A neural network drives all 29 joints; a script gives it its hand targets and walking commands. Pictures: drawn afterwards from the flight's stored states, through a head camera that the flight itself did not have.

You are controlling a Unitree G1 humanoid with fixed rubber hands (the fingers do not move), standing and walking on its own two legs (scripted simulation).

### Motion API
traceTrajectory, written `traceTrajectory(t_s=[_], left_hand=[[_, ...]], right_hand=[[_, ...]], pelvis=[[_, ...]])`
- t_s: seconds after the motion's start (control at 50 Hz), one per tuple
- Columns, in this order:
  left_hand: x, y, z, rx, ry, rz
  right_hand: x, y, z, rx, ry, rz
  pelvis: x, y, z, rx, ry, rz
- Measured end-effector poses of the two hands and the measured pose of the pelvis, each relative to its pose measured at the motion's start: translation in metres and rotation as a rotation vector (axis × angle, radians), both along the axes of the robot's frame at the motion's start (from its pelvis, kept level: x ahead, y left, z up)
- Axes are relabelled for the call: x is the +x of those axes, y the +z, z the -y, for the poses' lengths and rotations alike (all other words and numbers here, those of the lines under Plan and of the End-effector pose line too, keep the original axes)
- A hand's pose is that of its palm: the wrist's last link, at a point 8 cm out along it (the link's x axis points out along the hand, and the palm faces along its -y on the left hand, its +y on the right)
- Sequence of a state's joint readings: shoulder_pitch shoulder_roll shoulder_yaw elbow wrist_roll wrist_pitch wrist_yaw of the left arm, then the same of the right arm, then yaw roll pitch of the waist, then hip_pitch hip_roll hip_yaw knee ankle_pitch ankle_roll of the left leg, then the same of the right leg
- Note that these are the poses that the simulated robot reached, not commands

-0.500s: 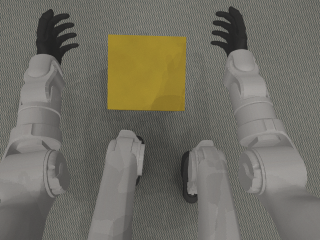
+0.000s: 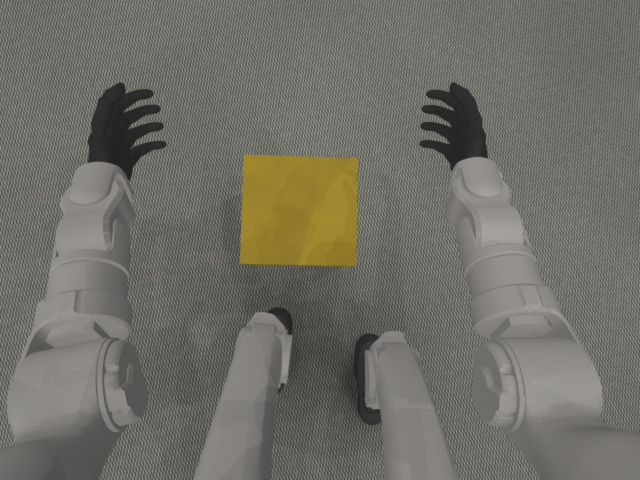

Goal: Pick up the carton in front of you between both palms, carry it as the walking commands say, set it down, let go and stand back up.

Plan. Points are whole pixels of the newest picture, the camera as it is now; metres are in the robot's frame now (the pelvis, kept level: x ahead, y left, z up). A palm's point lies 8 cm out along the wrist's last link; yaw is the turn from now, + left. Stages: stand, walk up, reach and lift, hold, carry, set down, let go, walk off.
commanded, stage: let go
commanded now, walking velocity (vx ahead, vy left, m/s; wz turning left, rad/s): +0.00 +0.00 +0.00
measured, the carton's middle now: (300, 218) +0.44 +0.07 -0.49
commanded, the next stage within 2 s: stand in 1.26 s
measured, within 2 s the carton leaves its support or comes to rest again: neither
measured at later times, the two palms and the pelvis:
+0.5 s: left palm (34, 254) +0.32 +0.27 +0.02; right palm (584, 261) +0.36 -0.18 +0.02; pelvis +0.07 +0.01 +0.12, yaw +1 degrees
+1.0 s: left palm (35, 391) +0.24 +0.21 +0.09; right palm out of the picture +0.26 -0.26 +0.09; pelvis +0.09 -0.03 +0.16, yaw +3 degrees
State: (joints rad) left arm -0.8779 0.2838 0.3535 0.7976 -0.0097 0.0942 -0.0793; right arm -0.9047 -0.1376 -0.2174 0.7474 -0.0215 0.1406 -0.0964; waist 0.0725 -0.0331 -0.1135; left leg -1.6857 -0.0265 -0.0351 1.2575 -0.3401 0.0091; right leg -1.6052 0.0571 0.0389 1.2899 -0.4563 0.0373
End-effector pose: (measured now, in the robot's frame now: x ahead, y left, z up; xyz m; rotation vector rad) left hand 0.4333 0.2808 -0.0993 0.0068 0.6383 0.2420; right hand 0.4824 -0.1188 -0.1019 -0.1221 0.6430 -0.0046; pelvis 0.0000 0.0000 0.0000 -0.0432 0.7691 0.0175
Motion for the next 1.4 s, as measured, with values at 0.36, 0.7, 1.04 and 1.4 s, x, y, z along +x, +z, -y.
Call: traceTrajectory(t_s=[0.36, 0.7, 1.04, 1.4], left_hand=[[-0.076, 0.083, 0.003, 0.08, -0.142, -0.152], [-0.175, 0.173, 0.045, 0.074, -0.144, -0.163], [-0.189, 0.191, 0.073, 0.077, -0.177, -0.167], [-0.198, 0.18, 0.016, 0.214, -0.117, -0.225]], right_hand=[[-0.088, 0.083, 0.037, -0.091, -0.014, -0.108], [-0.185, 0.165, 0.101, -0.081, -0.007, -0.124], [-0.22, 0.196, 0.138, -0.082, -0.011, -0.142], [-0.238, 0.178, 0.152, -0.238, -0.054, -0.231]], pelvis=[[0.047, 0.091, -0.012, 0.012, 0.006, 0.205], [0.084, 0.149, 0.008, 0.055, 0.009, 0.556], [0.091, 0.158, 0.031, 0.079, 0.018, 0.827], [0.095, 0.153, 0.012, 0.06, 0.018, 0.789]])
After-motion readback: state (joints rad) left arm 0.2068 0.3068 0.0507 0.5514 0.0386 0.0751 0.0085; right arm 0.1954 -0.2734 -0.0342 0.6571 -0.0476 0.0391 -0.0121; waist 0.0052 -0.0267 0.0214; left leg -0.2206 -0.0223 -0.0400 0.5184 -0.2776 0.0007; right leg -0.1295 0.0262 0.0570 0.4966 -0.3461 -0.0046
